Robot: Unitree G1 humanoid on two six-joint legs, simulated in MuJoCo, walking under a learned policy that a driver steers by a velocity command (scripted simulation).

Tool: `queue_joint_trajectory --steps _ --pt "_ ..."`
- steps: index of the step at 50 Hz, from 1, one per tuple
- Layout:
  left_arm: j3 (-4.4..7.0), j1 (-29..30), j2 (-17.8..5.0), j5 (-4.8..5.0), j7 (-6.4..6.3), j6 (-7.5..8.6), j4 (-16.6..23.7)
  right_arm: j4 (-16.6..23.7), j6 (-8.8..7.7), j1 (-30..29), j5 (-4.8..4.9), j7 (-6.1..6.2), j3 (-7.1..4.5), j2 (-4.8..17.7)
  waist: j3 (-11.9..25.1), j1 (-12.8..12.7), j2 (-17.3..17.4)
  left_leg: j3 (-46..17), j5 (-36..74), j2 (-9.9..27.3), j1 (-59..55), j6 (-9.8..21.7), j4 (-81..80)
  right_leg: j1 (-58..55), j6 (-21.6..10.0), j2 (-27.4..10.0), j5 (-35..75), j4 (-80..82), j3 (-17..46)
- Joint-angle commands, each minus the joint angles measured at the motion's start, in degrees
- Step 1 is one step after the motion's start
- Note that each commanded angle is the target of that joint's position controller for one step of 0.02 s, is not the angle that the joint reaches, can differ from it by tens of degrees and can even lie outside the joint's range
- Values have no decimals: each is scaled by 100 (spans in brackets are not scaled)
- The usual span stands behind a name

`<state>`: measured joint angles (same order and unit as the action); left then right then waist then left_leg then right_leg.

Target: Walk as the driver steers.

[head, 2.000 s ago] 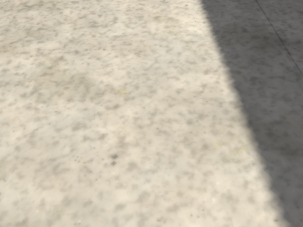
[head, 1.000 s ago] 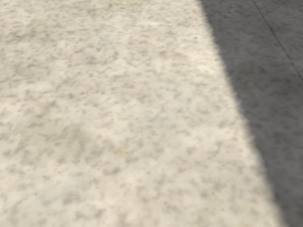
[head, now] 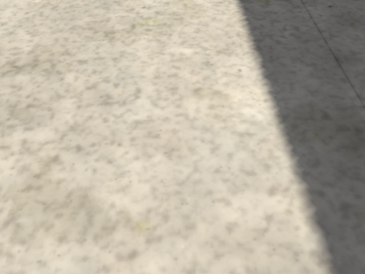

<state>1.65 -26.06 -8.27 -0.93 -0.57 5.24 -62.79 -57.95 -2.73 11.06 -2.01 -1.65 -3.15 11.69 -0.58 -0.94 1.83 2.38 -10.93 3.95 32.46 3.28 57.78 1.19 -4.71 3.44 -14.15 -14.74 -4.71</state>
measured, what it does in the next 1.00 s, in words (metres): walks ahead: left foot, then right foot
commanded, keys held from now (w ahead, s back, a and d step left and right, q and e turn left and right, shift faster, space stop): w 0.94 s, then w+q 0.06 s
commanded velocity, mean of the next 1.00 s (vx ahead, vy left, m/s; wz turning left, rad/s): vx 0.49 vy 0.00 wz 0.01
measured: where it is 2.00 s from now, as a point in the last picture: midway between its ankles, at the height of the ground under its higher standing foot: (179, 151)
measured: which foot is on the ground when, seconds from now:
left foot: up 0.00-0.22, down 0.24-0.80, up 0.82-1.00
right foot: down 0.00-0.26, up 0.28-0.78, down 0.80-1.00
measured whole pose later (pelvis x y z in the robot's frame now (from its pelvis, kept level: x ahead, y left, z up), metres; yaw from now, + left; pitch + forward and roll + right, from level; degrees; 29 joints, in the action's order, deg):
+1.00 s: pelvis +0.57 -0.02 +0.00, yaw +1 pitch +0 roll +0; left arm 3.5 -16.1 -11.7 -1.0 0.1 5.1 -58.3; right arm -56.6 -3.6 15.4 -1.6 -0.7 -3.4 12.0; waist -2.9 0.3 1.6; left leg -0.7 -16.2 2.8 27.0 4.3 64.6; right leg 10.9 -5.8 3.6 -9.7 -20.5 -6.7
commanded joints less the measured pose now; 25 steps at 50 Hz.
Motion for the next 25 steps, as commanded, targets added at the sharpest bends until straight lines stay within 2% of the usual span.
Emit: queue_joint_trajectory --steps 1,5,8,9,10,11,12,13,14,15,16,17,18,19,21,23,25 --pt "49 -447 -625 0 -27 82 70 431 24 -557 22 -22 15 97 -687 1 -554 177 397 11 912 -127 -625 -36 -585 -1426 2235 724 918" --pt "37 -563 -678 5 -49 108 23 763 13 -1354 92 -30 89 38 -789 -132 -686 448 869 -216 296 -44 -1988 11 -569 -1365 2852 745 624" --pt "66 -502 -778 -12 -74 119 -21 865 -18 -1352 97 13 50 174 -733 -3 -671 475 768 -345 -150 237 -2422 -371 -540 -1553 3840 458 540" --pt "84 -402 -837 -22 -83 123 -11 819 -44 -1118 96 45 10 250 -582 134 -681 503 592 -469 -474 354 -2482 -525 -489 -1575 4645 103 464" --pt "111 -316 -917 -40 -96 113 -6 685 -76 -642 94 86 -49 354 -310 345 -716 518 361 -621 -958 467 -2513 -664 -426 -1575 5391 -491 398" --pt "132 -237 -969 -50 -96 79 4 419 -120 165 93 130 -128 469 112 666 -652 552 328 -779 -1759 580 -2748 -646 -356 -1488 5632 -1447 312" --pt "129 -196 -962 -20 -80 56 35 133 -169 1073 20 183 -225 653 571 1022 -513 291 353 -535 -3015 722 -2999 19 -274 -1293 4780 -2691 194" --pt "41 -462 -574 92 -20 40 208 33 -189 1862 -127 231 -373 1195 1309 1070 272 -1632 -658 987 -4502 1130 -3170 1487 -136 -806 2387 -4673 -60" --pt "85 -829 -444 193 48 34 216 69 -105 1700 -24 153 -414 1326 1790 758 1096 -4422 -1136 2045 -5081 1824 -4253 2949 -32 217 -1507 -6482 329" --pt "165 -254 -775 76 36 5 359 182 -77 935 117 119 -365 1150 1019 510 345 -3892 -1678 1774 -4370 1642 -4464 3470 -143 -262 -1012 -6666 808" --pt "170 297 -774 24 59 32 512 268 -113 464 152 108 -247 720 311 434 -21 -3038 -1492 1593 -3504 1463 -4605 3551 -158 -511 -522 -6379 771" --pt "165 449 -649 11 71 37 536 245 -168 281 122 106 -163 443 -91 236 -250 -2434 -865 1326 -2802 1239 -4798 3300 -159 -714 -262 -5943 762" --pt "176 444 -584 -79 86 -23 553 147 -225 330 118 139 -91 249 -190 59 -171 -1986 -329 1094 -2391 1062 -4864 2997 -111 -843 -169 -5592 781" --pt "153 273 -444 -132 117 -110 490 73 -268 413 109 167 -44 151 -188 -72 -110 -1620 44 923 -2150 958 -4916 2722 -48 -890 -143 -5387 757" --pt "155 323 -387 -148 158 -224 537 -44 -353 740 110 192 -40 273 -198 -141 -37 -1265 676 806 -2075 964 -4970 2731 54 -908 -63 -5116 630" --pt "162 801 -454 -145 186 -299 732 -85 -377 938 121 192 -61 458 -347 -119 -2 -1028 722 735 -2125 970 -5143 3140 166 -1002 282 -4732 513" --pt "167 1397 -540 -126 208 -322 951 -104 -367 1159 133 185 -40 468 -497 8 9 -890 865 663 -2320 933 -5268 3570 273 -1070 710 -4205 407"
